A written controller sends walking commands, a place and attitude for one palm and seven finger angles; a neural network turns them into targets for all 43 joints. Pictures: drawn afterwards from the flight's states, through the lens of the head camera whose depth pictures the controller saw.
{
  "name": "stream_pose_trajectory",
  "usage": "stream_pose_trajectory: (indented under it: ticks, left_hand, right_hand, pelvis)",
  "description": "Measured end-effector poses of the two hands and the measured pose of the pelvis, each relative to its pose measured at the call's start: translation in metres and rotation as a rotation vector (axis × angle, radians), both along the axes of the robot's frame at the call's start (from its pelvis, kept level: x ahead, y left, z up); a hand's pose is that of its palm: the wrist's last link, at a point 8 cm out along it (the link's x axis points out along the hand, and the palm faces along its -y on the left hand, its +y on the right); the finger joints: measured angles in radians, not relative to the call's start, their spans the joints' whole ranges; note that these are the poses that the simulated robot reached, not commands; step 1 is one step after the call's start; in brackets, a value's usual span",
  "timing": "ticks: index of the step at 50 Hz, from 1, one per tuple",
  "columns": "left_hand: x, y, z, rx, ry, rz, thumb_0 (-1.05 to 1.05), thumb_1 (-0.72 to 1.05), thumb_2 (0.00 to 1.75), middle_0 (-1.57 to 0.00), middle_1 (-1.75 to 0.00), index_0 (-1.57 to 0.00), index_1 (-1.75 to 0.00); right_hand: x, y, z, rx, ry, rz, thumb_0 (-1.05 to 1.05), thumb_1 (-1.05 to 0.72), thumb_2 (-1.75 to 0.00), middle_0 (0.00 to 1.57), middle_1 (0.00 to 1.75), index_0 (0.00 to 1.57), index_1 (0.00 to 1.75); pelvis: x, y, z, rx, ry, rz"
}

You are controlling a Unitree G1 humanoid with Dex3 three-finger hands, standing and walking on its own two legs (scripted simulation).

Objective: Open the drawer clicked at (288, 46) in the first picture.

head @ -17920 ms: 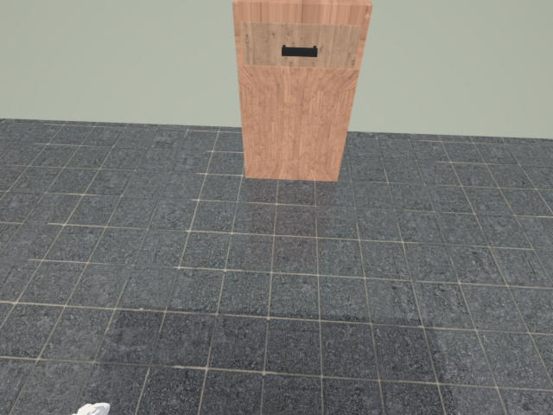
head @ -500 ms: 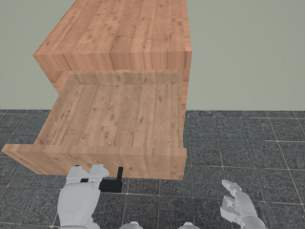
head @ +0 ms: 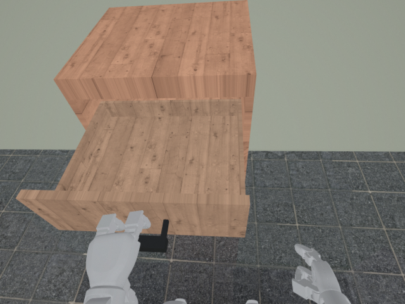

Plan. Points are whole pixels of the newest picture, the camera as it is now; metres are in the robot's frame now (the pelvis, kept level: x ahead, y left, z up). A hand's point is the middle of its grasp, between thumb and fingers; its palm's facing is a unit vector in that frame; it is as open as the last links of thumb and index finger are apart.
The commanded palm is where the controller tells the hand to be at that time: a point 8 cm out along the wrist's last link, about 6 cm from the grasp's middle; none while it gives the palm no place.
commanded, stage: lift the hand off the handle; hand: left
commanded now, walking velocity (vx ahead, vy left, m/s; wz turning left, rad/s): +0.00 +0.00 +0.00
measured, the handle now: (135, 232) +0.26 +0.17 -0.01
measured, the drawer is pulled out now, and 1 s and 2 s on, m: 0.30 0.30 0.30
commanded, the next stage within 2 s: draw the hand back to the body in 1.12 s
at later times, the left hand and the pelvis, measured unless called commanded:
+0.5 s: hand (118, 245) +0.21 +0.17 +0.06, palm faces +0.08 -0.21 -0.98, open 13.7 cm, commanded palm +0.17 +0.17 +0.12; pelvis +0.02 +0.01 +0.02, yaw -2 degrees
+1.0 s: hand (102, 225) +0.22 +0.17 +0.13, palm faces +0.15 -0.22 -0.96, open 13.9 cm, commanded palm +0.18 +0.17 +0.19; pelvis +0.02 +0.02 +0.04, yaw -2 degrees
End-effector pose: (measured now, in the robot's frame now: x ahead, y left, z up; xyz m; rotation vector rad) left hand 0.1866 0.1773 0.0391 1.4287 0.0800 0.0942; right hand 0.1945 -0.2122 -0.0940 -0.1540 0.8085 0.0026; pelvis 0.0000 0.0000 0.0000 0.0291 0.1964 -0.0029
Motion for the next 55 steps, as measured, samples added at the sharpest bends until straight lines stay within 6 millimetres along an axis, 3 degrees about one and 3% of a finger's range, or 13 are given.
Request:
stream_pose_trajectory:
  ticks: [14,23,37,55]
  left_hand:
    - [0.0,0.006,0.039,-0.03,-0.031,-0.013,0.0,-0.49,0.3,-0.32,-1.2,-0.36,-1.22]
    - [-0.001,0.002,0.061,-0.055,-0.052,-0.036,0.0,-0.49,0.3,-0.32,-1.2,-0.35,-1.22]
    - [0.0,0.006,0.102,-0.062,-0.105,-0.034,0.0,-0.49,0.3,-0.32,-1.2,-0.32,-1.2]
    - [0.009,0.004,0.15,-0.08,-0.161,-0.07,0.0,-0.49,0.3,-0.32,-1.2,-0.31,-1.2]
  right_hand:
    - [0.014,0.0,0.026,0.005,-0.04,0.014,0.02,-0.9,-0.9,0.2,0.3,0.2,0.3]
    - [0.031,0.011,0.039,0.035,-0.089,0.046,0.02,-0.9,-0.9,0.2,0.3,0.19,0.3]
    - [0.042,0.033,0.049,0.09,-0.111,0.095,0.02,-0.9,-0.9,0.2,0.3,0.19,0.3]
    - [0.046,0.037,0.06,0.111,-0.114,0.102,0.02,-0.9,-0.9,0.2,0.3,0.19,0.3]
  pelvis:
    - [0.011,0.004,0.018,-0.005,-0.049,-0.014]
    - [0.018,0.009,0.023,-0.009,-0.074,-0.027]
    - [0.023,0.013,0.031,-0.015,-0.118,-0.035]
    - [0.023,0.015,0.041,-0.021,-0.171,-0.038]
